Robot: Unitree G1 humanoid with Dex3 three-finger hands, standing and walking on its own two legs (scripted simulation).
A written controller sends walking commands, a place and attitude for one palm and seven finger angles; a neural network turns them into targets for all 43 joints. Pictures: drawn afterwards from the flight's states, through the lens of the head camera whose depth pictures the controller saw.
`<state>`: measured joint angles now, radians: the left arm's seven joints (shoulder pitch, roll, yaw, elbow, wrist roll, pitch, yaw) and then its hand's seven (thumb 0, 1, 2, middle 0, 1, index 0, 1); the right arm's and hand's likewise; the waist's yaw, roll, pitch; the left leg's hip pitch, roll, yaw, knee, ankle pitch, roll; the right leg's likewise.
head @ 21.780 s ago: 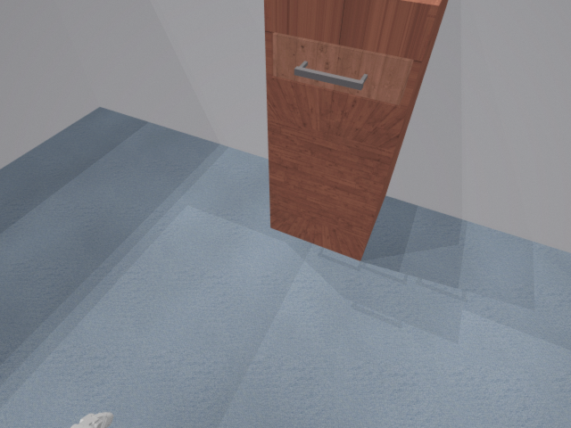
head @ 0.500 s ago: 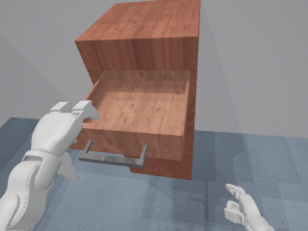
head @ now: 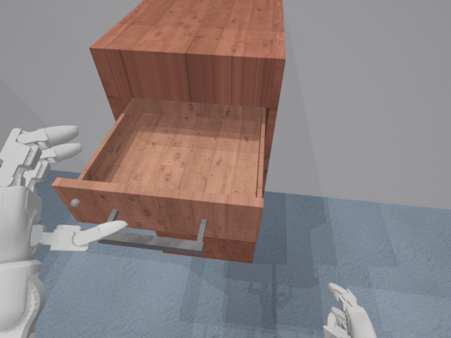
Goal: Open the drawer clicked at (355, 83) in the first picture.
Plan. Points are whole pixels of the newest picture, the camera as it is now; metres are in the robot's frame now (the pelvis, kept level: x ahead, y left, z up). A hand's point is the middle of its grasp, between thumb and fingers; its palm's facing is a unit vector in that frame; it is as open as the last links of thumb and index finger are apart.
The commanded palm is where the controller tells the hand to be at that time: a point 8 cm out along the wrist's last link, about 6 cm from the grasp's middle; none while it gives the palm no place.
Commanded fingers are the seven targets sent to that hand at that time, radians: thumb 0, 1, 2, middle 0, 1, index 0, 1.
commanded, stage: draw the hand back to the body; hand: left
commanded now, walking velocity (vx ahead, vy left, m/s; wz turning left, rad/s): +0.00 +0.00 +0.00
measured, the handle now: (154, 231) +0.28 +0.17 +0.03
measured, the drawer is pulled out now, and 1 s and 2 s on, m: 0.30 0.30 0.30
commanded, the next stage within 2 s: step back with the hand held close in 0.62 s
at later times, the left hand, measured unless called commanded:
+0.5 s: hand (35, 222) +0.18 +0.25 +0.21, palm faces +0.47 -0.80 -0.37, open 8.1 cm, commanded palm +0.13 +0.28 +0.22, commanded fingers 0.00 0.90 0.90 -0.20 -0.30 -0.20 -0.30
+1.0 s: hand (43, 232) +0.17 +0.24 +0.20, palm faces +0.34 -0.79 -0.52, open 7.4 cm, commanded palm +0.11 +0.29 +0.22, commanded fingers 0.00 0.90 0.90 -0.20 -0.30 -0.20 -0.30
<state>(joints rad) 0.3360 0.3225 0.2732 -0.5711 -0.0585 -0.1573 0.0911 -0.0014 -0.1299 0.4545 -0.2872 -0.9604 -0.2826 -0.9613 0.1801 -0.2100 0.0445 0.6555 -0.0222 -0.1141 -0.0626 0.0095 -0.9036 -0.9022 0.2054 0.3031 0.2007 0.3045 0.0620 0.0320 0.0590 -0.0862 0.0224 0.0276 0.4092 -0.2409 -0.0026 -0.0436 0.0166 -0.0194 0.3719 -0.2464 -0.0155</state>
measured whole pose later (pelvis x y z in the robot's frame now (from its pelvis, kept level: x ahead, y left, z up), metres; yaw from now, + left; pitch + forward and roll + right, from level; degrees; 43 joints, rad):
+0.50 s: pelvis +0.00 +0.00 +0.00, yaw +0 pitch -5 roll -1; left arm 0.44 0.35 0.36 -0.57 -0.08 -0.12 0.10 0.01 0.72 0.82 -0.22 -0.41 -0.22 -0.41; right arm 0.16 -0.21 0.03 0.65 -0.01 -0.11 -0.07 0.01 -0.90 -0.90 0.21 0.30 0.20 0.30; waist 0.09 0.06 0.03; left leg -0.09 0.02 0.02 0.42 -0.24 0.00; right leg -0.04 0.02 -0.03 0.36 -0.24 -0.01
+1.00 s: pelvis -0.03 +0.01 +0.00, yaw -1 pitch +1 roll -1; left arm 0.56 0.43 0.43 -0.65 -0.06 -0.19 0.09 0.02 0.89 0.89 -0.21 -0.30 -0.21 -0.30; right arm 0.16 -0.25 -0.01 0.57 0.01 -0.05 -0.07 0.01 -0.90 -0.90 0.21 0.30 0.20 0.30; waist 0.02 0.04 0.02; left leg -0.27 0.02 0.04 0.47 -0.22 0.01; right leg -0.23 0.01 -0.01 0.42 -0.21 0.00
